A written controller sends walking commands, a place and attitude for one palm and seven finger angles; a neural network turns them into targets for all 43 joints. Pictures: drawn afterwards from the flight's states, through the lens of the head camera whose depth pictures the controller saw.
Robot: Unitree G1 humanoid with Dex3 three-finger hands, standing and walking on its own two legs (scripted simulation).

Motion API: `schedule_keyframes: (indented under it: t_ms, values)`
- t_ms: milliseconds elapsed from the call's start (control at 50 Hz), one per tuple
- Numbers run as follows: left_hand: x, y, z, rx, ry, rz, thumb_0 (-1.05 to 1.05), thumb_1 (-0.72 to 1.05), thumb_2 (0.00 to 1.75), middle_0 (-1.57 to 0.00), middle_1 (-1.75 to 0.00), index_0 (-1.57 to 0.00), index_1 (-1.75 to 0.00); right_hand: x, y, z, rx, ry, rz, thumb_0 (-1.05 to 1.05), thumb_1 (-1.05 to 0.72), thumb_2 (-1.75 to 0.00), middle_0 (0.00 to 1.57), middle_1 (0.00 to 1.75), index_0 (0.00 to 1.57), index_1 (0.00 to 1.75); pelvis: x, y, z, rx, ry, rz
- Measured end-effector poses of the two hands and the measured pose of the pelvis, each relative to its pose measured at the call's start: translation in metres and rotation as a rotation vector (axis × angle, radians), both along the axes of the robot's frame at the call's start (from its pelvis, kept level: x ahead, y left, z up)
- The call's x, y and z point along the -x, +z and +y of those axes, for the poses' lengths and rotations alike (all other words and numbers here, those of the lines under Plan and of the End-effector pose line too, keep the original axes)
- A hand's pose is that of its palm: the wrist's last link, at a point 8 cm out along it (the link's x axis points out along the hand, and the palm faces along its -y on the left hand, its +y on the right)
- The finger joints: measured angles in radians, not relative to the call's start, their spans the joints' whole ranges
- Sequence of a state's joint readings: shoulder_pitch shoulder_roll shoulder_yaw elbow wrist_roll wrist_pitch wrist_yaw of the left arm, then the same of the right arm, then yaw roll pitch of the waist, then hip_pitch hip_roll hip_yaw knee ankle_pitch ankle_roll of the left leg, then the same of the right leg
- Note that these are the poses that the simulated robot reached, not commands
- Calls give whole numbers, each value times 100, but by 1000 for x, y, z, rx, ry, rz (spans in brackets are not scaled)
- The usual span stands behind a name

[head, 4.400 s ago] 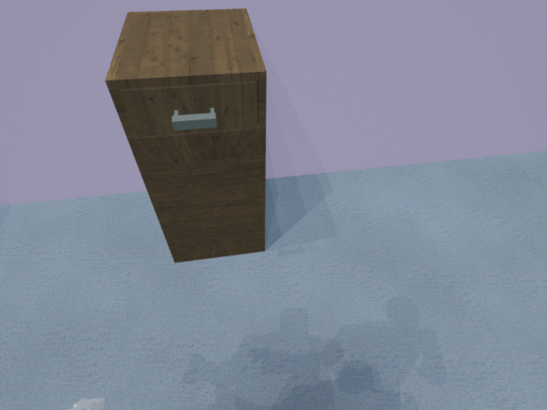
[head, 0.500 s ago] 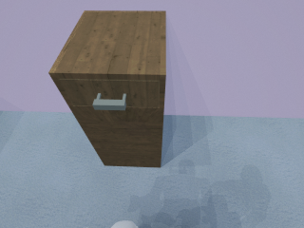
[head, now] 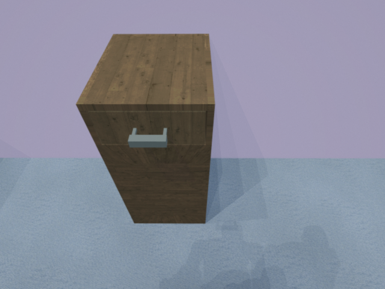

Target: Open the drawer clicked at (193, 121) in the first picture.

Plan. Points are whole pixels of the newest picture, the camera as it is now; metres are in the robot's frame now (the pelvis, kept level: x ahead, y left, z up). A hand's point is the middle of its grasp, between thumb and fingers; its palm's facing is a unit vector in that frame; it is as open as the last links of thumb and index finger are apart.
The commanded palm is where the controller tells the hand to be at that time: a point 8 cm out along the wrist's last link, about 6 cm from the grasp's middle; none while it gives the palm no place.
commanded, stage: come to a stop and stand still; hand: left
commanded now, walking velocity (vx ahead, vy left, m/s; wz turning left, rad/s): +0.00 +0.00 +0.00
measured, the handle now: (149, 135) +0.54 +0.17 -0.04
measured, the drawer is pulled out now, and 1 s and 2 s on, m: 0.00 0.00 0.00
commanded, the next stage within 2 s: look again from close up in 0.34 s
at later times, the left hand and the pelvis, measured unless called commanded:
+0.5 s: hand out of the picture -0.04 +0.13 -0.17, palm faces +0.02 -0.99 -0.17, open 7.4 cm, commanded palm none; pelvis -0.02 -0.02 +0.00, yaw +1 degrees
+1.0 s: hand out of the picture +0.00 +0.16 -0.18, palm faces +0.03 -0.98 -0.18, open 7.4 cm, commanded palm none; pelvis +0.00 -0.01 +0.00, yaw +1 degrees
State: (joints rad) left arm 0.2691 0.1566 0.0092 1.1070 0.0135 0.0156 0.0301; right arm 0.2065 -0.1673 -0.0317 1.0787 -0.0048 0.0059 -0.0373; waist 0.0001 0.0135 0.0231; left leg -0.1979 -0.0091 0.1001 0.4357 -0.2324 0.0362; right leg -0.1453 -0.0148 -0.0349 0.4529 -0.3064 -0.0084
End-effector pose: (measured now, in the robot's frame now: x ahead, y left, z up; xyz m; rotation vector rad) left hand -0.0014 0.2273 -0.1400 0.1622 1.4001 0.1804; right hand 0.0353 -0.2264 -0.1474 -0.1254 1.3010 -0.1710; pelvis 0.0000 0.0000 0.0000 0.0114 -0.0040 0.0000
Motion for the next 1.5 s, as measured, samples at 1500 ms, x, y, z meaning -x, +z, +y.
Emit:
schedule_keyframes:
  t_ms: [1500]
  values:
    - [-113, 118, -47, -1062, -997, -847, 0, 55, 75, -23, -51, -23, -52, -182, 47, -26, 38, 327, -646, 1, -91, -90, 20, 30, 20, 30, 36, -53, -37, -30, -1, 189]
